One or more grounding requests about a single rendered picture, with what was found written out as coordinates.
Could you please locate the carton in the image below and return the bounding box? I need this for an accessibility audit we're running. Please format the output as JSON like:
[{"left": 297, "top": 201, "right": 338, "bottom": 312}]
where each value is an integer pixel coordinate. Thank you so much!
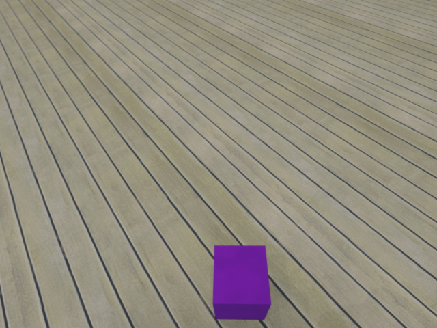
[{"left": 213, "top": 245, "right": 271, "bottom": 320}]

